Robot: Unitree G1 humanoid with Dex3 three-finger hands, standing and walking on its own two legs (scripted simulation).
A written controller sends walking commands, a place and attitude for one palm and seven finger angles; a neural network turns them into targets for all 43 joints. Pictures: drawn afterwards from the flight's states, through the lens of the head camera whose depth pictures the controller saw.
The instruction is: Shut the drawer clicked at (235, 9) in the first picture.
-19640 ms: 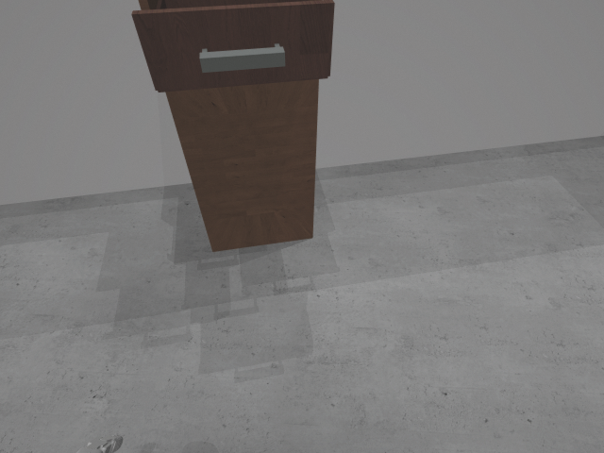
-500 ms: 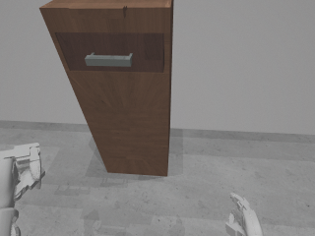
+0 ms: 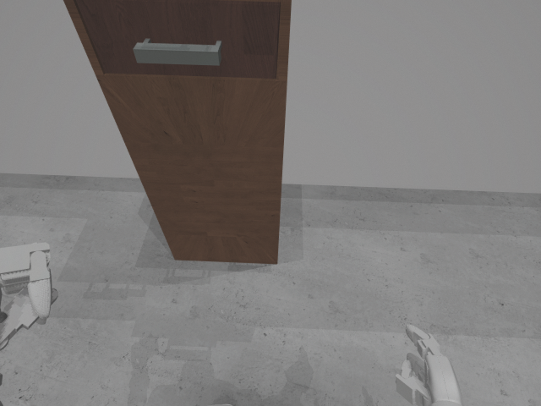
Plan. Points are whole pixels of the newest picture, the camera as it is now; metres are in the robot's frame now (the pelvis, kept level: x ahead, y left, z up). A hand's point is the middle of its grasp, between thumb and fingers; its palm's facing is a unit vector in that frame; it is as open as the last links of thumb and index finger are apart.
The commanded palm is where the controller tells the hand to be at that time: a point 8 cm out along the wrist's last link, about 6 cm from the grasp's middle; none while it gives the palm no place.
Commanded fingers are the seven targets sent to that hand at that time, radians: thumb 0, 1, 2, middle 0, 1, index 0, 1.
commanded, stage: step back with the hand held close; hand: left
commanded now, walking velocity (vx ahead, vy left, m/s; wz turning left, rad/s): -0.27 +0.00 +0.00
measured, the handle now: (180, 48) +0.72 +0.23 +0.16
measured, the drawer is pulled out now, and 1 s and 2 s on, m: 0.00 0.00 0.00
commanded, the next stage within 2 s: stop stepping back and stand still in 0.84 s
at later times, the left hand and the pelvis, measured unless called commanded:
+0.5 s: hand out of the picture +0.12 +0.24 +0.17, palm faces +0.37 -0.82 -0.45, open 3.3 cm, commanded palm +0.05 +0.29 +0.19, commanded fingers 0.00 0.90 0.90 -1.40 -1.60 -1.40 -1.60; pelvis -0.07 +0.01 +0.00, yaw +3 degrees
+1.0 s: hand out of the picture -0.02 +0.22 +0.18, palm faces +0.35 -0.83 -0.43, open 3.3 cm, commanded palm -0.08 +0.26 +0.19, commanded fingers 0.00 0.90 0.90 -1.40 -1.60 -1.40 -1.60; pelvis -0.22 -0.02 +0.01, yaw -1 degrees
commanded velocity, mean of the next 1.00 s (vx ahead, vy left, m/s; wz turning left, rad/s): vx -0.32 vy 0.01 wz -0.01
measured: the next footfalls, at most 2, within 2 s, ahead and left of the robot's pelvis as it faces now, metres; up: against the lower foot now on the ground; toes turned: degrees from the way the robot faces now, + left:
right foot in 0.28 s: +0.00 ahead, -0.12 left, +0.00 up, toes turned +5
left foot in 0.46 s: +0.03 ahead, +0.10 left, +0.00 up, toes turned +1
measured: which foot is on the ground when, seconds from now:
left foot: down 0.00-0.36, up 0.38-0.44, down 0.46-0.80, up 0.82-1.00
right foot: down 0.00-0.16, up 0.18-0.26, down 0.28-0.52, up 0.54-0.78, down 0.80-1.00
